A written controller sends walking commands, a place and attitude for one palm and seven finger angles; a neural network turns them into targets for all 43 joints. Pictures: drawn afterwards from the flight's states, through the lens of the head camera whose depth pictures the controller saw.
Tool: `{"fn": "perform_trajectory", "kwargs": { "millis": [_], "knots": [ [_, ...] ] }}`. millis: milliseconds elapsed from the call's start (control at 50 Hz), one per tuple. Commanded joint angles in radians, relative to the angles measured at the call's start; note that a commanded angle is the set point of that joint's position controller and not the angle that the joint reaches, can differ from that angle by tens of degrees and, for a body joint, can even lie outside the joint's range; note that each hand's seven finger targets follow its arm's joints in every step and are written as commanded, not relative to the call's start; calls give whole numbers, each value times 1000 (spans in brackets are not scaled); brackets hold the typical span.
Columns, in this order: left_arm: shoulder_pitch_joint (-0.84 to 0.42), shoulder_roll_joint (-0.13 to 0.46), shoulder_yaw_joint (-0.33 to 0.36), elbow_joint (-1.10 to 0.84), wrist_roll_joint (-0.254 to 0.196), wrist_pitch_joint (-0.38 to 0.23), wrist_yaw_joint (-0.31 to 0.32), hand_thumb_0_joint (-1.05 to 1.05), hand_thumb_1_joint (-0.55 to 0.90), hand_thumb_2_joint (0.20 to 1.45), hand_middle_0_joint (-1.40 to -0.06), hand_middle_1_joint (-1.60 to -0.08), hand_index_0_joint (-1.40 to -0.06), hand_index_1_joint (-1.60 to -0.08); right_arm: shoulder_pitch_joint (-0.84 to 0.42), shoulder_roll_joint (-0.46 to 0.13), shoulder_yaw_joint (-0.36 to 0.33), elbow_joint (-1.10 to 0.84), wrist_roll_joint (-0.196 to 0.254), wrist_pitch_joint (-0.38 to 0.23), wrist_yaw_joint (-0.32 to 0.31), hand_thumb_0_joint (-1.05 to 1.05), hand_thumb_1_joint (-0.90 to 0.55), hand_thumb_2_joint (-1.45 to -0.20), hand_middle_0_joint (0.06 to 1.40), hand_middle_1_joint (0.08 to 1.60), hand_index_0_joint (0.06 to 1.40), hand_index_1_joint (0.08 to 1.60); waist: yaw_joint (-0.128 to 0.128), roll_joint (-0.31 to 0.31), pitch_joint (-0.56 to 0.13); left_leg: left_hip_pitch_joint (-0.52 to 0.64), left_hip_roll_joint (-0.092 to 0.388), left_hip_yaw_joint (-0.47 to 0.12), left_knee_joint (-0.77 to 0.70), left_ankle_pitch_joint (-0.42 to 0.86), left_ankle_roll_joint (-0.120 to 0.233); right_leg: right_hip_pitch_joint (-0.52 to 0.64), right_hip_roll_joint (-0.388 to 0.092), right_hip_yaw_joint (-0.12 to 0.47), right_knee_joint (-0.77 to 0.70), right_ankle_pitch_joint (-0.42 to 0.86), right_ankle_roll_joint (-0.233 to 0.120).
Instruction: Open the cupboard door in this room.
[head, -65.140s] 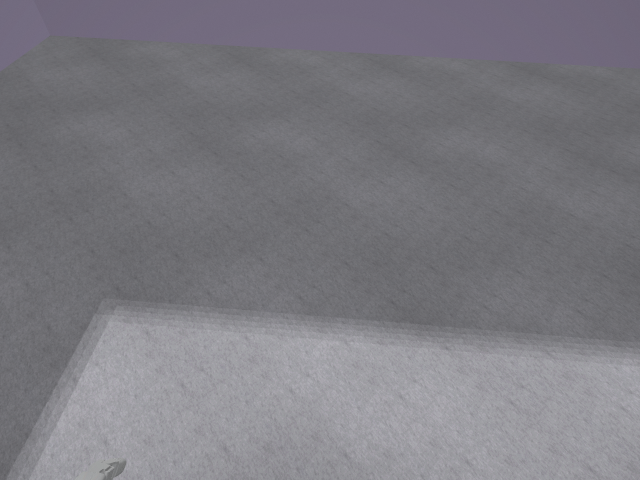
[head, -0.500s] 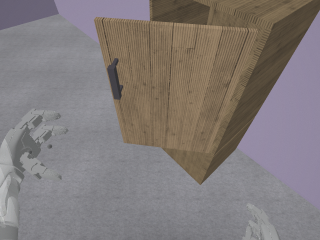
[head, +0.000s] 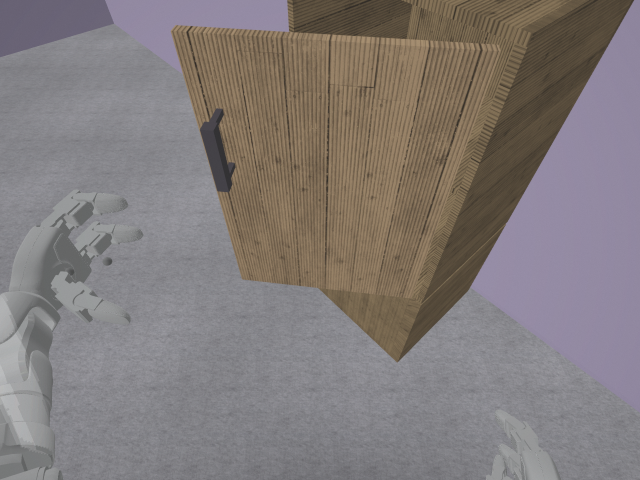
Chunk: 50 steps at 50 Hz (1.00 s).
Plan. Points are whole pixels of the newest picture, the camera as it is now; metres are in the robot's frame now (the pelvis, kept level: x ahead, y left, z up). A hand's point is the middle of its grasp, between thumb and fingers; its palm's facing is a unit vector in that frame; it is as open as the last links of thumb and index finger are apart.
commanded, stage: move the hooked fingers beside the handle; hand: left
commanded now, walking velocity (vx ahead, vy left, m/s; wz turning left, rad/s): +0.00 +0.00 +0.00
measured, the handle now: (221, 151) +0.57 +0.19 +0.08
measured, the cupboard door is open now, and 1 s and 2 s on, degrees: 40 40 40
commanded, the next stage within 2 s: none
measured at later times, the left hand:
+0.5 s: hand (127, 222) +0.40 +0.28 +0.10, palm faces -0.04 -1.00 +0.00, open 14.0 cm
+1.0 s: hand (160, 183) +0.47 +0.26 +0.10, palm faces -0.06 -1.00 +0.01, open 14.0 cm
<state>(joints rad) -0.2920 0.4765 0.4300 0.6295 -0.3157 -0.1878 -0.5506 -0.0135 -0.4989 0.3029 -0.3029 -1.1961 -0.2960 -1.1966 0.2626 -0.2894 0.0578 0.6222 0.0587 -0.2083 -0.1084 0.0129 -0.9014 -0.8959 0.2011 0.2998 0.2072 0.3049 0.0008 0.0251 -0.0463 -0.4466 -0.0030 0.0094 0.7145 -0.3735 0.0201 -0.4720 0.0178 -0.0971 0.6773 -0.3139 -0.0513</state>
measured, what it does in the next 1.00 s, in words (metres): stands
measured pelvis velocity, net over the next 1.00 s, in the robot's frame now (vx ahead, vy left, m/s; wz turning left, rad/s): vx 0.01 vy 0.03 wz -0.03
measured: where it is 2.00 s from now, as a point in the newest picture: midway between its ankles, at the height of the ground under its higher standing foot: outside the picture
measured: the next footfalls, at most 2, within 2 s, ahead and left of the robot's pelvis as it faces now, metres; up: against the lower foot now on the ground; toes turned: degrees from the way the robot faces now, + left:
none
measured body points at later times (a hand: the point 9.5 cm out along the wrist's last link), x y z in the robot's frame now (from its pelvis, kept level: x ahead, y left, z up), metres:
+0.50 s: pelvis +0.00 +0.01 +0.00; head +0.06 +0.02 +0.44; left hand +0.39 +0.33 +0.10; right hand +0.09 -0.26 -0.10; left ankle -0.01 +0.11 -0.72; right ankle +0.02 -0.09 -0.72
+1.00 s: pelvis +0.01 +0.03 -0.01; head +0.10 +0.04 +0.43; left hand +0.47 +0.31 +0.10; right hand +0.04 -0.25 -0.12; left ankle -0.01 +0.11 -0.72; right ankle +0.02 -0.09 -0.72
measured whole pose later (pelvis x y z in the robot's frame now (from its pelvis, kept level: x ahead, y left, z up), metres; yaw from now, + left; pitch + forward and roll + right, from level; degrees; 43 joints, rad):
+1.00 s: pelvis +0.01 +0.03 -0.01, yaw -2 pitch +14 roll -2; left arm -0.79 0.59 0.44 1.14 -0.18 -0.31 -0.48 -0.01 -0.50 0.30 -0.30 -1.20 -0.30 -1.20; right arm 0.38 -0.29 0.05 0.64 0.03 -0.02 -0.05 0.01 -0.90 -0.90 0.20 0.30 0.21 0.30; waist -0.11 0.01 -0.08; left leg -0.64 -0.01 0.04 0.79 -0.41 0.05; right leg -0.66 0.01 -0.06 0.73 -0.32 -0.02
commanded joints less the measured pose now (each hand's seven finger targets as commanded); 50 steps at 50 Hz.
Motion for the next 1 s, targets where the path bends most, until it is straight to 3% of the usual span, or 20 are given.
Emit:
{"fn": "perform_trajectory", "kwargs": {
  "millis": [0,60,100,120,160,220,260,340,420,480,500,560,600,660,720,760,800,880,940,980],
  "knots": [
    [-339,317,86,-149,-20,-72,-6,0,-500,300,-300,-1200,-300,-1200,3,-142,-55,-134,3,-35,-8,0,-900,-900,200,300,200,300,-16,62,-276,31,-6,-25,-83,237,13,173,-28,113,-80,224,24],
    [-321,354,123,-92,-21,-70,-8,0,-500,300,-300,-1200,-300,-1200,26,-151,-59,-139,0,-22,2,0,-900,-900,200,300,200,300,-6,6,-289,-4,-5,-20,-77,254,16,199,-27,119,-70,263,28],
    [-357,342,106,-97,-16,-75,-9,0,-500,300,-300,-1200,-300,-1200,28,-151,-60,-145,1,-14,7,0,-900,-900,200,300,200,300,-14,49,-282,-3,-6,-17,-78,254,14,178,-27,116,-66,266,26],
    [-347,376,140,-93,-14,-81,-3,0,-500,300,-300,-1200,-300,-1200,39,-155,-66,-143,-1,-10,8,0,-900,-900,200,300,200,300,-7,38,-297,-3,-4,-19,-76,270,15,188,-25,113,-62,280,26],
    [-381,372,125,-60,-12,-82,-9,0,-500,300,-300,-1200,-300,-1200,53,-159,-66,-139,-1,1,11,0,-900,-900,200,300,200,300,-25,8,-278,-22,-1,-15,-72,252,17,171,-22,117,-63,273,30],
    [-454,357,98,-82,-2,-106,-6,0,-500,300,-300,-1200,-300,-1200,67,-158,-71,-134,1,8,10,0,-900,-900,200,300,200,300,-34,69,-311,21,-2,-25,-77,253,15,136,-15,102,-57,243,23],
    [-474,355,93,-93,-4,-116,-6,0,-500,300,-300,-1200,-300,-1200,83,-159,-75,-131,-1,14,10,0,-900,-900,200,300,200,300,-36,67,-350,53,0,-26,-70,289,17,146,-9,103,-52,278,22],
    [-515,374,101,3,2,-112,2,0,-500,300,-300,-1200,-300,-1200,101,-167,-72,-112,-3,34,9,0,-900,-900,200,300,200,300,-45,20,-296,7,2,-29,-73,260,17,124,-10,99,-56,255,22],
    [-571,391,94,49,31,-124,8,0,-500,300,-300,-1200,-300,-1200,109,-167,-71,-113,-5,48,12,0,-900,-900,200,300,200,300,-48,86,-304,7,1,-31,-73,248,13,94,-9,97,-49,226,19],
    [-601,379,81,54,31,-144,8,0,-500,300,-300,-1200,-300,-1200,123,-167,-73,-114,-6,62,15,0,-900,-900,200,300,200,300,-53,63,-359,44,7,-36,-62,311,11,100,-2,91,-36,278,19],
    [-625,369,67,59,33,-147,8,0,-500,300,-300,-1200,-300,-1200,124,-166,-72,-112,-6,65,15,0,-900,-900,200,300,200,300,-59,89,-351,49,8,-37,-62,306,9,79,-3,87,-35,266,18],
    [-632,384,80,126,37,-144,10,0,-500,300,-300,-1200,-300,-1200,143,-174,-73,-105,-8,80,18,0,-900,-900,200,300,200,300,-61,45,-344,42,13,-45,-59,334,6,65,1,79,-28,275,17],
    [-697,360,44,150,52,-141,16,0,-500,300,-300,-1200,-300,-1200,144,-171,-71,-99,-7,89,20,0,-900,-900,200,300,200,300,-75,86,-313,40,13,-49,-58,314,2,17,-2,75,-29,244,17],
    [-719,361,43,144,60,-150,30,0,-500,300,-300,-1200,-300,-1200,165,-175,-75,-98,-14,100,24,0,-900,-900,200,300,200,300,-75,74,-380,91,20,-63,-46,380,-6,9,4,68,-17,260,17],
    [-809,355,25,191,71,-160,43,0,-500,300,-300,-1200,-300,-1200,173,-175,-72,-83,-16,113,24,0,-900,-900,200,300,200,300,-96,82,-352,68,20,-66,-42,347,-7,-21,2,66,-14,237,19],
    [-826,387,42,206,84,-167,50,0,-500,300,-300,-1200,-300,-1200,190,-180,-73,-76,-19,124,25,0,-900,-900,200,300,200,300,-97,85,-384,88,23,-70,-31,385,-9,-27,5,67,-7,247,18],
    [-862,372,24,229,95,-173,57,0,-500,300,-300,-1200,-300,-1200,198,-178,-73,-69,-21,132,28,0,-900,-900,200,300,200,300,-104,116,-379,95,26,-75,-25,393,-17,-57,4,65,-4,236,19],
    [-914,385,30,271,104,-179,69,0,-500,300,-300,-1200,-300,-1200,223,-185,-75,-57,-28,152,34,0,-900,-900,200,300,200,300,-116,98,-408,103,31,-83,-10,435,-22,-72,9,62,6,248,22],
    [-907,444,72,320,113,-178,75,0,-500,300,-300,-1200,-300,-1200,239,-189,-73,-60,-31,171,35,0,-900,-900,200,300,200,300,-111,62,-405,44,27,-70,0,416,-8,-36,12,69,14,274,20],
    [-960,444,52,318,130,-181,73,0,-500,300,-300,-1200,-300,-1200,247,-186,-70,-59,-32,182,38,0,-900,-900,200,300,200,300,-124,112,-422,43,26,-68,5,425,-8,-40,12,74,18,287,23]
  ]
}}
